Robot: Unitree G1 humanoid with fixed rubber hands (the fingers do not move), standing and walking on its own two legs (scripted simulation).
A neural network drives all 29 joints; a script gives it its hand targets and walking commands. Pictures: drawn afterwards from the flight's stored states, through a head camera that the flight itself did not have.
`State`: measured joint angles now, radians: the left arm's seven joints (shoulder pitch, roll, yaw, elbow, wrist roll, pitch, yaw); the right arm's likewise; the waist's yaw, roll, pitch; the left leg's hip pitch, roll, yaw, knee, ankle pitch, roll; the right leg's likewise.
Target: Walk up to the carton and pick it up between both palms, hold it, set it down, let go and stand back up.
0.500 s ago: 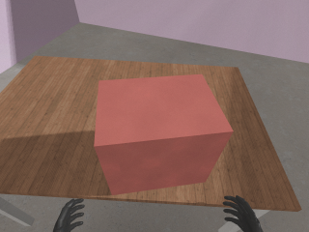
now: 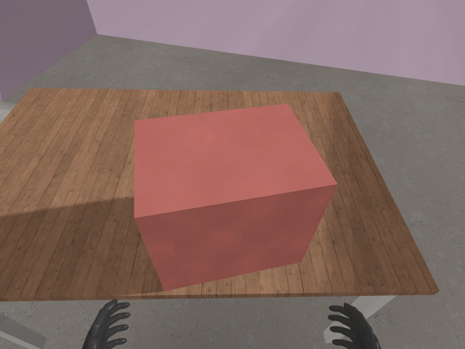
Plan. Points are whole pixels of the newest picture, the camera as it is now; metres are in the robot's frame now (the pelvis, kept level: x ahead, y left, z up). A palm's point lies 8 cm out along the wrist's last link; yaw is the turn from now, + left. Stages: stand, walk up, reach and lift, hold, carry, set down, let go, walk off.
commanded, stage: let go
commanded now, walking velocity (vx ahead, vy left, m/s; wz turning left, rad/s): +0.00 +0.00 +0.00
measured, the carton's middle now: (225, 197) +0.42 +0.04 +0.00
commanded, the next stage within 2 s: stand in 0.28 s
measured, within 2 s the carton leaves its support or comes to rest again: neither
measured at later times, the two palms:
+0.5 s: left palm out of the picture +0.13 +0.25 -0.12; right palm out of the picture +0.09 -0.23 -0.12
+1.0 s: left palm out of the picture -0.03 +0.25 -0.15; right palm out of the picture -0.01 -0.22 -0.14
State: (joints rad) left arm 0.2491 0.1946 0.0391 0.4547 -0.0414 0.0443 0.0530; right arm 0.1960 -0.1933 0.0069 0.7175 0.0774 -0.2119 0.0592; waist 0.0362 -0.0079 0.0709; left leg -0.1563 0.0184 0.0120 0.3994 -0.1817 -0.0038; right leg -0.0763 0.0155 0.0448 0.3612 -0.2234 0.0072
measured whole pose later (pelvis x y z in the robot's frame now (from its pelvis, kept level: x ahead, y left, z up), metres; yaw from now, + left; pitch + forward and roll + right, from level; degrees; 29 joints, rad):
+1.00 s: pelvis -0.01 +0.01 +0.00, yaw +4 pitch -3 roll -1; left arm 0.31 0.20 0.01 1.09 0.02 0.01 0.02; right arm 0.37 -0.17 -0.01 1.01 -0.03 0.02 -0.01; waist 0.00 -0.01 0.02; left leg -0.23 -0.02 -0.04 0.47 -0.18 0.02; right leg -0.12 -0.02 -0.02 0.41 -0.25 0.03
